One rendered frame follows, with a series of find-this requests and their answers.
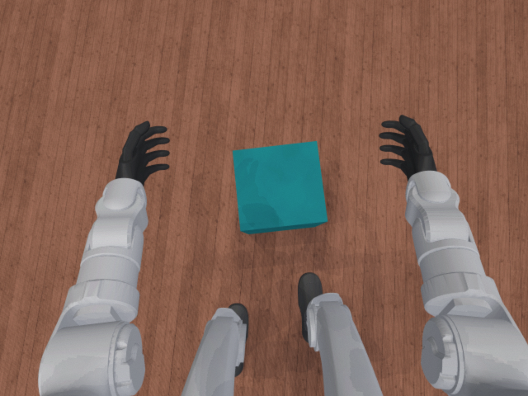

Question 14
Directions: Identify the robot right hand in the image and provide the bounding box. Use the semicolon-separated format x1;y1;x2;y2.
379;115;437;180

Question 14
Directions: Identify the robot right forearm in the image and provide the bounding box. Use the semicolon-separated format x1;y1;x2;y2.
405;171;528;349

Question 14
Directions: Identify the robot left forearm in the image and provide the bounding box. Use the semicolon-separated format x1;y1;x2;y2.
38;178;149;396

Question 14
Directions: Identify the carton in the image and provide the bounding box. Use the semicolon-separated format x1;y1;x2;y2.
233;141;328;234

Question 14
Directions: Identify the robot right upper arm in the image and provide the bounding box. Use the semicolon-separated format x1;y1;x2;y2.
421;314;528;396

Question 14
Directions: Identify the left robot shin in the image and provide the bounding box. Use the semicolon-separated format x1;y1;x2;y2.
205;308;241;364

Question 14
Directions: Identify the robot left upper arm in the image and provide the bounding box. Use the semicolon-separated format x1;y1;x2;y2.
40;320;145;396

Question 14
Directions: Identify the robot left hand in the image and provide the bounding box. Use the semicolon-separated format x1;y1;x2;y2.
115;121;170;186

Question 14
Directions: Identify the robot left foot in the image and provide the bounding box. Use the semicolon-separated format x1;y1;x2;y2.
229;304;248;377

